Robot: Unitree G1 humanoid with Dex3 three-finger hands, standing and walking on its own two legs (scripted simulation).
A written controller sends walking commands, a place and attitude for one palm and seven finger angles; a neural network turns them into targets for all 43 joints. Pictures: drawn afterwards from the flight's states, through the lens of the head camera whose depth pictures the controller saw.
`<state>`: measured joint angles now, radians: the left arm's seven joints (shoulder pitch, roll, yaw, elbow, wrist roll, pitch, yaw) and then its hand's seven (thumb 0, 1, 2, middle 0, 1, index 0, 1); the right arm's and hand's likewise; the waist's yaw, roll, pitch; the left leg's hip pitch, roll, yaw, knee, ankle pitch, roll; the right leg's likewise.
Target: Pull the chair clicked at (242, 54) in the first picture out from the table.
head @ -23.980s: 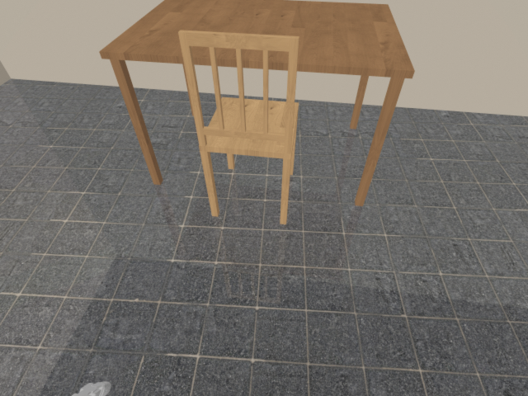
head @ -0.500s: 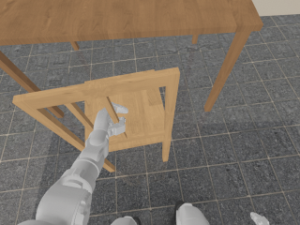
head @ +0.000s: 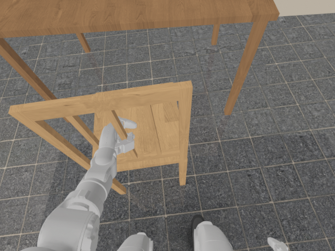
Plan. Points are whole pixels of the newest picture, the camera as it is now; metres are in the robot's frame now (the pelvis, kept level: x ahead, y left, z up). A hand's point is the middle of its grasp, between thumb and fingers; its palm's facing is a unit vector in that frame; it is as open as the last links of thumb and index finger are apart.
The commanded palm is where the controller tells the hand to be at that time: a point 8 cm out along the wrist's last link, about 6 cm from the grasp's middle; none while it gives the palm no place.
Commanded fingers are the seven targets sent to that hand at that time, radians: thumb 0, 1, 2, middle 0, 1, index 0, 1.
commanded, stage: step backward, pulling the chair out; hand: left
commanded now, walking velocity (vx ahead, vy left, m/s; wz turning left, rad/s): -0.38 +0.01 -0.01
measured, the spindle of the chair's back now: (124, 137) +0.41 +0.13 -0.07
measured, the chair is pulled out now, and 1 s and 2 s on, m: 0.31 0.49 0.71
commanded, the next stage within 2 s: stop walking, hand still on the chair in 1.80 s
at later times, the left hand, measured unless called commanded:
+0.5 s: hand (122, 176) +0.29 +0.12 -0.05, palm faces -0.07 -0.98 -0.18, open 4.9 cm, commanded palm +0.28 +0.17 -0.05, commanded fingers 0.00 0.90 0.90 -0.50 -1.45 -0.50 -1.45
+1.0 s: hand (113, 213) +0.21 +0.13 -0.05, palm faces -0.09 -0.98 -0.18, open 4.8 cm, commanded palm +0.21 +0.18 -0.05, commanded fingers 0.00 0.90 0.90 -0.50 -1.45 -0.50 -1.45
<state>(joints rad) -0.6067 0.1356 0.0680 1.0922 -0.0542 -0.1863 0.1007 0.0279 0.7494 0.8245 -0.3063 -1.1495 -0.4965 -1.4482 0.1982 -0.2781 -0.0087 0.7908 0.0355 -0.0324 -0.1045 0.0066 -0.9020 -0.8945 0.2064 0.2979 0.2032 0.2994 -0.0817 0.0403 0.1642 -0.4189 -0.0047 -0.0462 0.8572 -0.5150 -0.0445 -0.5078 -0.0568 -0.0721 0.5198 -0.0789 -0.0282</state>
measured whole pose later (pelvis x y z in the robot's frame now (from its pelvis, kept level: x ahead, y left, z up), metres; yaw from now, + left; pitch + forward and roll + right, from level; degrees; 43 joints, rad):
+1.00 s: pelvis -0.17 +0.04 +0.00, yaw -2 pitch +3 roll +0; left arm -0.58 0.15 -0.01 1.08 -0.04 -0.18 0.09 0.01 0.77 0.81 -0.29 -1.22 -0.50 -1.45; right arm 0.26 -0.23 -0.02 0.74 0.01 -0.04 -0.11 0.01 -0.90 -0.90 0.20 0.30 0.20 0.30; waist -0.05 0.02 0.14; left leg -0.41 0.05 0.03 0.63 -0.26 -0.02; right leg -0.38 -0.02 -0.02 0.62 -0.26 0.01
